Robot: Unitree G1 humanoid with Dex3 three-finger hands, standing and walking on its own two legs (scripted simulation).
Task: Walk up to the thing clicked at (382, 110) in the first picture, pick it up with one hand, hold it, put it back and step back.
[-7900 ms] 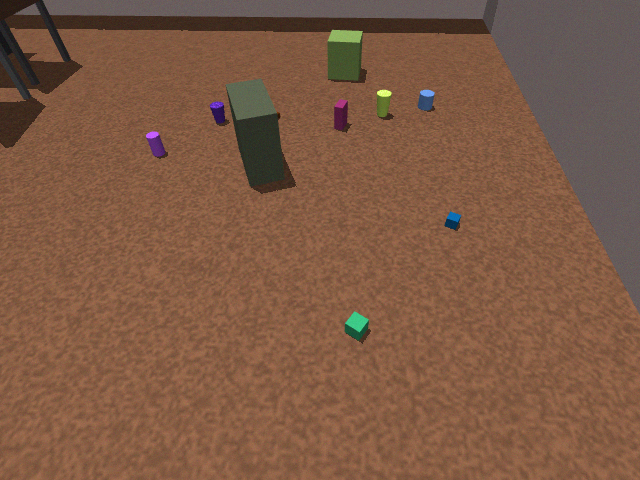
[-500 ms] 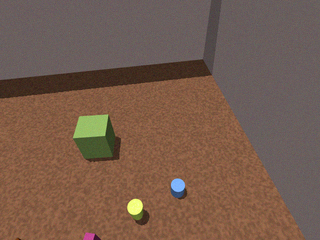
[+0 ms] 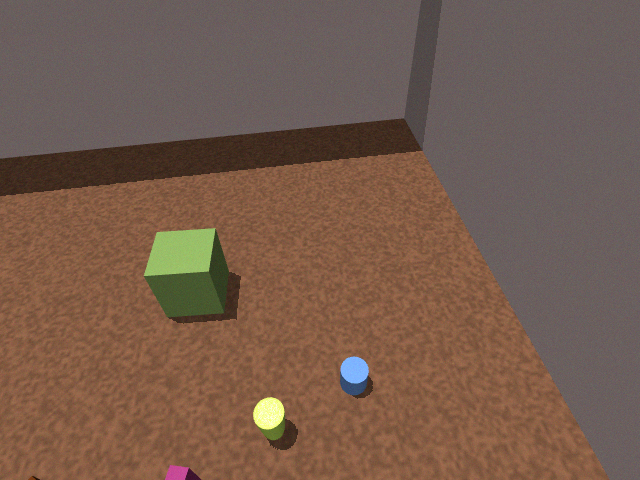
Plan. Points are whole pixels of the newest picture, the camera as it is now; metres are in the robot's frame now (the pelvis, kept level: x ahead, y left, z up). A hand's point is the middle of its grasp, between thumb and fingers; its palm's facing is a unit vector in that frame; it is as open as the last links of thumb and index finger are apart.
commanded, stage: stand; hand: left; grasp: from the side
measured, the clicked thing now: (271, 421) +0.45 +0.18 -0.72
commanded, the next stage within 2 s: go down in 0.80 s
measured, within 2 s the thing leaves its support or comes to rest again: neither
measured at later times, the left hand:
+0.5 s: hand out of the picture +0.07 +0.26 -0.16, palm faces -0.02 -0.94 -0.35, open 7.4 cm
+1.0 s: hand out of the picture +0.10 +0.25 -0.16, palm faces +0.05 -0.94 -0.33, open 8.1 cm
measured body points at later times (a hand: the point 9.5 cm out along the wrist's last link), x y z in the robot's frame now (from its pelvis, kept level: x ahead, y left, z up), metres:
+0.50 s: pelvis +0.00 +0.00 +0.00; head +0.01 +0.00 +0.45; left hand +0.07 +0.31 -0.13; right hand +0.08 -0.30 -0.13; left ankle +0.00 +0.14 -0.75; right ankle -0.02 -0.13 -0.75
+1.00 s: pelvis -0.01 +0.00 +0.00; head +0.02 +0.00 +0.44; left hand +0.10 +0.30 -0.13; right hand +0.08 -0.29 -0.13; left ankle +0.00 +0.14 -0.75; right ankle -0.02 -0.13 -0.75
